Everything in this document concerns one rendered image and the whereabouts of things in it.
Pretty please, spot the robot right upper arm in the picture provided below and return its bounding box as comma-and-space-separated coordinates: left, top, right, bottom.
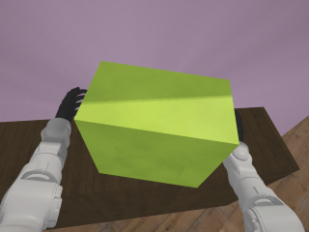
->
243, 205, 303, 232

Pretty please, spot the carton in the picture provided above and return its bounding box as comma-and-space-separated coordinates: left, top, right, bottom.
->
73, 61, 239, 188

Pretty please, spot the pedestal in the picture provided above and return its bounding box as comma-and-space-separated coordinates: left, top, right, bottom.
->
0, 106, 300, 231

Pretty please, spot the robot left upper arm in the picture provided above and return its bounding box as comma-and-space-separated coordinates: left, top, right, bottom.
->
0, 179, 63, 232

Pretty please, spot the left robot hand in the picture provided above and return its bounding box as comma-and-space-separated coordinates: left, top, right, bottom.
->
55, 87, 88, 123

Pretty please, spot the right robot forearm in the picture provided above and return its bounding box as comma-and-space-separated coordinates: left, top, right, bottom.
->
223, 141, 305, 232

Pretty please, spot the left robot forearm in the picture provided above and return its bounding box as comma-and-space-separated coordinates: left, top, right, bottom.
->
0, 117, 71, 223

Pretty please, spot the right robot hand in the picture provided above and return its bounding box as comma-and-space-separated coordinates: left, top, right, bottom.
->
234, 110, 244, 142

